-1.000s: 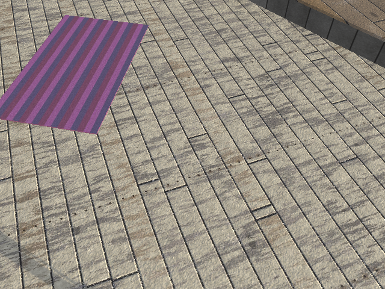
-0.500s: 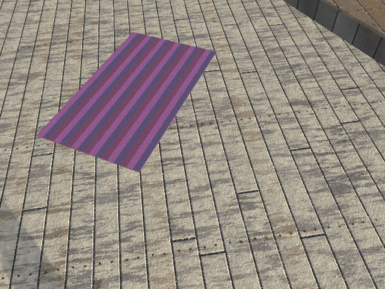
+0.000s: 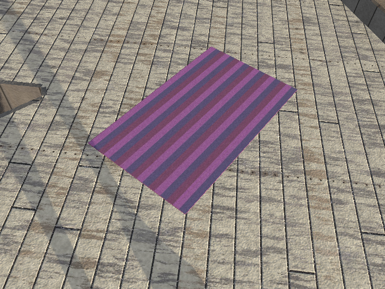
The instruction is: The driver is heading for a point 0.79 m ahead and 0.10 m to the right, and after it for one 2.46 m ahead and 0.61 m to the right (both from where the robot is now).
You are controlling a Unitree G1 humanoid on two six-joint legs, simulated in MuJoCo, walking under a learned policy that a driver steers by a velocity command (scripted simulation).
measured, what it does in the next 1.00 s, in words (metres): walks ahead: right foot, then left foot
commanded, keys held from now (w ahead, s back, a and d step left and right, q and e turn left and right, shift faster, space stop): w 0.82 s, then w+e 0.18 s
